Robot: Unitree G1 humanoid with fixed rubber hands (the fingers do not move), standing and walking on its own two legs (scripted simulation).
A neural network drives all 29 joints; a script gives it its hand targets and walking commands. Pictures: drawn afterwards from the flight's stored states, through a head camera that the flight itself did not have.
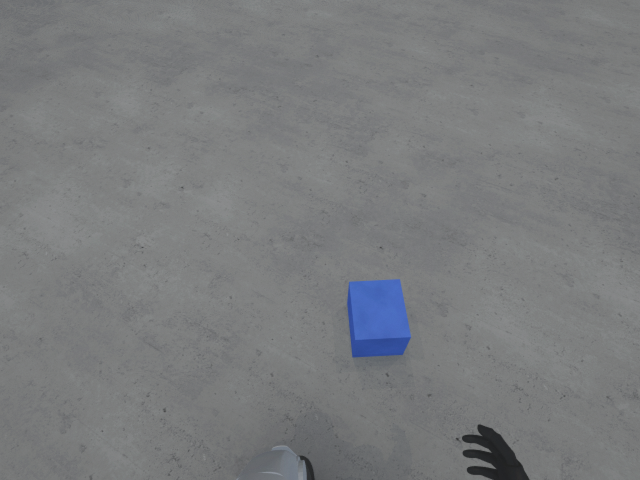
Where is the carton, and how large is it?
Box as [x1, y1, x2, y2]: [347, 279, 410, 356]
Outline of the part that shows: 399,279 349,282 347,305 352,356 402,354 409,340 410,334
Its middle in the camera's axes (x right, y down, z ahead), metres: +0.18 +0.26 +1.22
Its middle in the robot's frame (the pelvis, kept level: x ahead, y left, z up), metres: +0.62 -0.10 -0.68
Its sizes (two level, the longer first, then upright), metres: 0.190 0.161 0.153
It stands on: the floor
